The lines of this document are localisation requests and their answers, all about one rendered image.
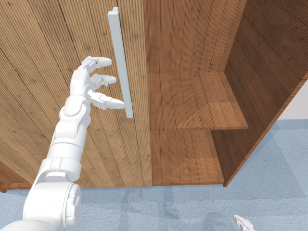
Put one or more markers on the wardrobe door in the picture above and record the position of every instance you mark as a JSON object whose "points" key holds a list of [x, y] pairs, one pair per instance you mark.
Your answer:
{"points": [[42, 42], [7, 175]]}

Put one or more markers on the left robot hand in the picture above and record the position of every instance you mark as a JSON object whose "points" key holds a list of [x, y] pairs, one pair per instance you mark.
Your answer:
{"points": [[81, 83]]}

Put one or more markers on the robot left upper arm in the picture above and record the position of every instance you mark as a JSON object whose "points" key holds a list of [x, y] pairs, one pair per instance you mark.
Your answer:
{"points": [[51, 206]]}

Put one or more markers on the left robot forearm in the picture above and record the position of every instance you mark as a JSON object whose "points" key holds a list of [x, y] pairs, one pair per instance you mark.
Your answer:
{"points": [[62, 163]]}

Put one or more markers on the right robot hand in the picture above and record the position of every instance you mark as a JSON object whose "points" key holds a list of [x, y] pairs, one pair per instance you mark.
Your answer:
{"points": [[242, 223]]}

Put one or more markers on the handle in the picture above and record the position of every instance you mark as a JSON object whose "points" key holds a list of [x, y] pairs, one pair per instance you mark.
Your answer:
{"points": [[113, 17]]}

